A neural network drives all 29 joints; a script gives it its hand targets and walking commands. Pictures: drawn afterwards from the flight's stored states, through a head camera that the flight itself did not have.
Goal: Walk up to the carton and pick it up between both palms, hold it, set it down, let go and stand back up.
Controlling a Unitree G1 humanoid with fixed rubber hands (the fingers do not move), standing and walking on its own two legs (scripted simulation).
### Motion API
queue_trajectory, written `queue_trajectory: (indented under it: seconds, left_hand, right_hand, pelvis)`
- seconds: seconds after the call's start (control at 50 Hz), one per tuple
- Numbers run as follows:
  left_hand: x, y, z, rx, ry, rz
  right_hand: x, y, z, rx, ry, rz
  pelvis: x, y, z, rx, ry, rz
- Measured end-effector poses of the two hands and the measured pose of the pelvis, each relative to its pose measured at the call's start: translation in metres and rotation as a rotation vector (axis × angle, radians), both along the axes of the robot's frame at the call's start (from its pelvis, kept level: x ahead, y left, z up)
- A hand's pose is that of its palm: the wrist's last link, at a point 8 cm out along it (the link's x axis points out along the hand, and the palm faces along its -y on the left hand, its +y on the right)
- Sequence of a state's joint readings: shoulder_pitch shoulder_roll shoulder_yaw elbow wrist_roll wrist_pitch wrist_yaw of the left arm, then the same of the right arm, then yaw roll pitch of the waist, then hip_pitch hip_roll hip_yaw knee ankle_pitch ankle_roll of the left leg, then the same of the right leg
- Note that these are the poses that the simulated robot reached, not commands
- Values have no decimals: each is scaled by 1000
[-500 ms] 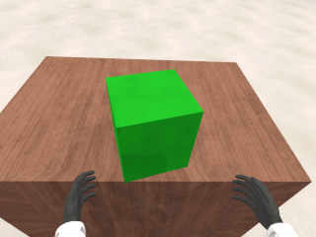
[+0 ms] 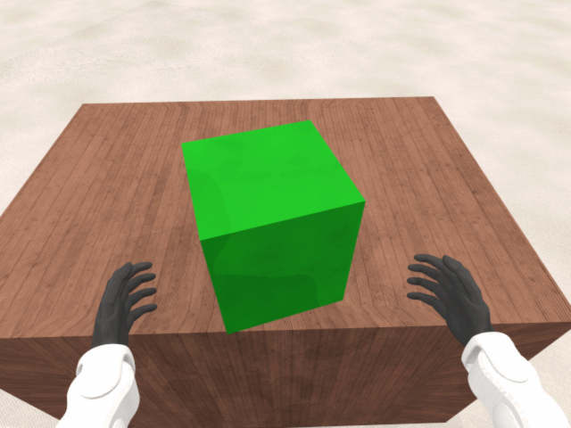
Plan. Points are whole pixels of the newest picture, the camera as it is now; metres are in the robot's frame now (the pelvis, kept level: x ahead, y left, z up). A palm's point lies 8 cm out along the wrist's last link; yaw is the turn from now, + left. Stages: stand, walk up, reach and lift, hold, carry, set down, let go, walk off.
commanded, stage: reach and lift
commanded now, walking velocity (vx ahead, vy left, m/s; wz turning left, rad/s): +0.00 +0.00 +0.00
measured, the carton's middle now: (268, 228) +0.43 +0.03 +0.04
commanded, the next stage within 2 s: none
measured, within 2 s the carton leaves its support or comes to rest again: neither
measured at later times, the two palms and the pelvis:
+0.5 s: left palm (120, 260) +0.30 +0.21 +0.13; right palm (452, 225) +0.34 -0.21 +0.13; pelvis +0.00 -0.01 +0.00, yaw +0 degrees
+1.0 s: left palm (113, 211) +0.33 +0.20 +0.18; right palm (439, 164) +0.38 -0.18 +0.21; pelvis -0.01 -0.01 +0.00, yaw -1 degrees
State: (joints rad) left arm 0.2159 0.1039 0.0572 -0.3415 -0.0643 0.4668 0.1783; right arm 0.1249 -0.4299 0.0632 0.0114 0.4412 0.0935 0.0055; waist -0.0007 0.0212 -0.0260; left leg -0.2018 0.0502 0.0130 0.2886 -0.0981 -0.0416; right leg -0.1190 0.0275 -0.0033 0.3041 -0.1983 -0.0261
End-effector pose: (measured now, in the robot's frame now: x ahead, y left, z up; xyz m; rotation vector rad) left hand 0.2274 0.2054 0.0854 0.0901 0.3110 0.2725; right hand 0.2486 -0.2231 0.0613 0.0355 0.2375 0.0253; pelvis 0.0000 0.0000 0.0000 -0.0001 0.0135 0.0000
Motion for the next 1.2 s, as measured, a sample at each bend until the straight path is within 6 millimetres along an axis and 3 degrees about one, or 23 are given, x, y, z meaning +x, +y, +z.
queue_trajectory:
  seconds: [0.14,0.26,0.38,0.54,0.72,0.82,0.92,1.02,1.08,1.2]
  left_hand:
    - [7,-10,23,-35,-75,-32]
    - [27,-6,40,-70,-78,-2]
    - [50,7,38,-121,-18,56]
    - [80,-3,43,-104,-6,40]
    - [90,-5,53,-67,9,38]
    - [90,-5,69,-68,-41,36]
    - [95,-1,88,-113,-105,34]
    - [107,0,98,-163,-107,33]
    - [117,2,98,-175,-68,51]
    - [137,1,93,-141,-10,66]
  right_hand:
    - [9,3,38,-45,-81,37]
    - [35,12,66,-54,-74,90]
    - [67,12,69,-77,6,88]
    - [101,9,74,-46,-13,86]
    - [115,6,65,-25,-17,47]
    - [114,11,85,-31,-79,51]
    - [116,26,120,-70,-127,83]
    - [132,42,151,-94,-113,128]
    - [148,46,154,-88,-58,128]
    - [172,50,141,-69,19,126]
  pelvis:
    - [-16,-2,-1,-2,-26,-2]
    - [-24,-4,-1,1,-36,-3]
    - [-19,-4,-1,1,-29,-5]
    - [1,-6,-1,6,-2,-9]
    - [9,-10,0,10,9,-10]
    - [4,-10,0,8,3,-11]
    - [-5,-8,-1,5,-9,-12]
    - [-13,-8,-1,5,-21,-13]
    - [-14,-8,-2,5,-22,-15]
    - [-6,-8,-1,5,-4,-15]
